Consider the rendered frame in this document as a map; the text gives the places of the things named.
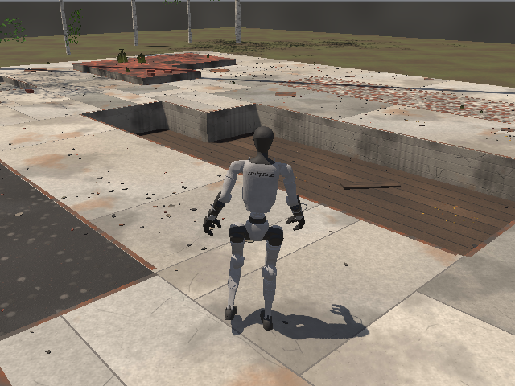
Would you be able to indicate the robot left upper arm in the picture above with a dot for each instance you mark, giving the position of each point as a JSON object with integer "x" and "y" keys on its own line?
{"x": 235, "y": 168}

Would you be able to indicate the robot head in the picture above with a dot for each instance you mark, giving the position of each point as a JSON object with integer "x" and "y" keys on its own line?
{"x": 263, "y": 137}

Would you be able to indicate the left robot hand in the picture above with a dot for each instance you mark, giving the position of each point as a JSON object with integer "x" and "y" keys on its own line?
{"x": 208, "y": 223}

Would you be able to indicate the robot right forearm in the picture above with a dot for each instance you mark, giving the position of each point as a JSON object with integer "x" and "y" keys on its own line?
{"x": 297, "y": 210}

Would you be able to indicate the right robot thigh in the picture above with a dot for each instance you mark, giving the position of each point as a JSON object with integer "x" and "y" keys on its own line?
{"x": 273, "y": 245}

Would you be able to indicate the robot left forearm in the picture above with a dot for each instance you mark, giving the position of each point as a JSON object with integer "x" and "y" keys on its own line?
{"x": 215, "y": 208}

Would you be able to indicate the robot right upper arm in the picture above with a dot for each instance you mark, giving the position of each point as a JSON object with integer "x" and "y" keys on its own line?
{"x": 289, "y": 183}

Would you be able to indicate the right robot hand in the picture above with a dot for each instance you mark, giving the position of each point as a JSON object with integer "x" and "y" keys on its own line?
{"x": 299, "y": 226}

